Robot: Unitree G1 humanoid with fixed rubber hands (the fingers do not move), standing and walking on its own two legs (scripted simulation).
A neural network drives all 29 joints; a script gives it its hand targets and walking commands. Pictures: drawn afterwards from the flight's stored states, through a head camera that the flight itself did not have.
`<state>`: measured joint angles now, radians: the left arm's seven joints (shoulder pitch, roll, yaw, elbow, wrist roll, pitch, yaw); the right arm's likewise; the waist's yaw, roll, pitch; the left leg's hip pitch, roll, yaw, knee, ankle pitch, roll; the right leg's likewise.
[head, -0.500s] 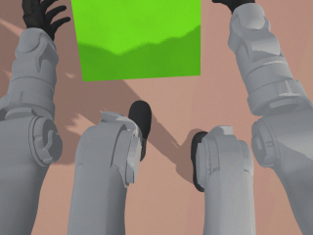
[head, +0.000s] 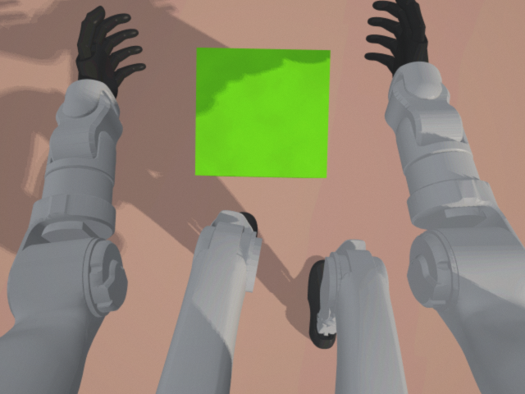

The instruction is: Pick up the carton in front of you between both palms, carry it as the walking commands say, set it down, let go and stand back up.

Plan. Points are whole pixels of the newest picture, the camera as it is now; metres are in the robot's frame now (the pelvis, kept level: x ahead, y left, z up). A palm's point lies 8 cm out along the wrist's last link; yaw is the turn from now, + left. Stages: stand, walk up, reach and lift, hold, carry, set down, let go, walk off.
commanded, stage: set down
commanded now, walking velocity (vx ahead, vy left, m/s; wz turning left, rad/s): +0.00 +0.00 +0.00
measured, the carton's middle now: (262, 126) +0.47 +0.11 -0.35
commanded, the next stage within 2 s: let go in 0.54 s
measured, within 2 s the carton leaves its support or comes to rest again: neither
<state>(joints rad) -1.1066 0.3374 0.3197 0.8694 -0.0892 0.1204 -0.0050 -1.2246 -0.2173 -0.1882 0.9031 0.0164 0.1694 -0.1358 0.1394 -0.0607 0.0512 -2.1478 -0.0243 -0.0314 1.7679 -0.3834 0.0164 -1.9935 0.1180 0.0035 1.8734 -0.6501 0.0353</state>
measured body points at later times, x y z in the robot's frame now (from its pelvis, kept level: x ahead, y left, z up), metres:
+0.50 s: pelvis +0.03 +0.00 +0.13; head +0.32 +0.06 +0.47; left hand +0.46 +0.33 +0.02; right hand +0.56 -0.06 +0.02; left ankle +0.14 +0.11 -0.44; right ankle +0.07 -0.12 -0.44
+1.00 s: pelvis +0.09 +0.03 +0.25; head +0.29 +0.06 +0.65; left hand +0.37 +0.31 +0.14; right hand +0.44 -0.12 +0.13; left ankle +0.14 +0.11 -0.44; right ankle +0.07 -0.12 -0.44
